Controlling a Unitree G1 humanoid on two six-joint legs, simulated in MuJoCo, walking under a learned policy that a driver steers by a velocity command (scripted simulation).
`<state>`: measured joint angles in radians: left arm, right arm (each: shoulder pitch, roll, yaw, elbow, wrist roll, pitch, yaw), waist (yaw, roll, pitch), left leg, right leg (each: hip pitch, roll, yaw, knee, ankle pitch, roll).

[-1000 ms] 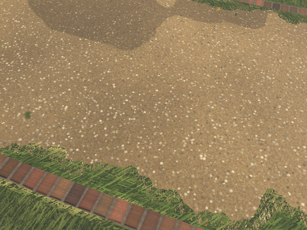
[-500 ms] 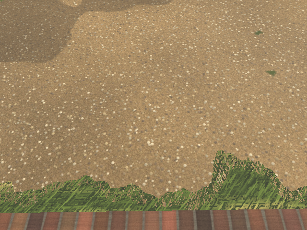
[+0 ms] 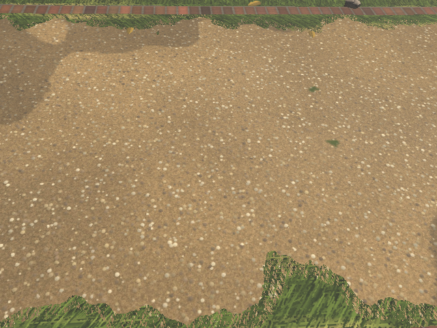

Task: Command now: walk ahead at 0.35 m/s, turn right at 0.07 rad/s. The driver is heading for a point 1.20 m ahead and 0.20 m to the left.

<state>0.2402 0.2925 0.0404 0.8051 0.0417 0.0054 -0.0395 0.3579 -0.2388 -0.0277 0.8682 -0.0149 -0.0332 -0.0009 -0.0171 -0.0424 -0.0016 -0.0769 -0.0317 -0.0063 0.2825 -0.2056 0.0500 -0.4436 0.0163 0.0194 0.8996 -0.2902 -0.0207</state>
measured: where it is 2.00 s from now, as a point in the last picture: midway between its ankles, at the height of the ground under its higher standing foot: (218, 201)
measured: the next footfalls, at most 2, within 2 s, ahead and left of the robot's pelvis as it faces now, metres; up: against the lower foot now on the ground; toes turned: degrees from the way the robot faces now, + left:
right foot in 0.24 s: +0.20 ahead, -0.13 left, +0.00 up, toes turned -3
left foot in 0.74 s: +0.53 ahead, +0.03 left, +0.00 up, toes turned +4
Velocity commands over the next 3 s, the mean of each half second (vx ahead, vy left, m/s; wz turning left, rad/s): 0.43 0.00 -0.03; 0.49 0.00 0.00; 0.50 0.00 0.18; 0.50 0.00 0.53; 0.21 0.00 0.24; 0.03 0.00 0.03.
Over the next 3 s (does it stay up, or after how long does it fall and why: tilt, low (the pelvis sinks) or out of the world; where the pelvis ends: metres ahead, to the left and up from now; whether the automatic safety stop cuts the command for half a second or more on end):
stays up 1.21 0.12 -0.01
